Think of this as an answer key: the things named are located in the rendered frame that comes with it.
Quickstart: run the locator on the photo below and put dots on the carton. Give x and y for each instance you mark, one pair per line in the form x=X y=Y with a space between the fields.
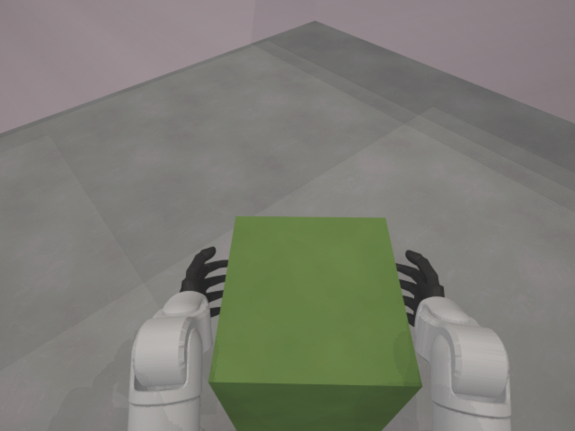
x=312 y=333

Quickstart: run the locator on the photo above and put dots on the left robot hand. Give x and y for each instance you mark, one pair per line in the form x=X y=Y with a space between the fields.
x=197 y=271

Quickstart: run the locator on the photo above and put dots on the right robot hand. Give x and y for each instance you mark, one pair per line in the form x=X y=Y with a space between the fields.
x=426 y=279

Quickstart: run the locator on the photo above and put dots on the left robot forearm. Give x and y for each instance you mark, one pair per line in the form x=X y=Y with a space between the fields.
x=166 y=366

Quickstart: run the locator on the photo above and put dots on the right robot forearm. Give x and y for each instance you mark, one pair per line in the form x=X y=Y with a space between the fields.
x=469 y=368

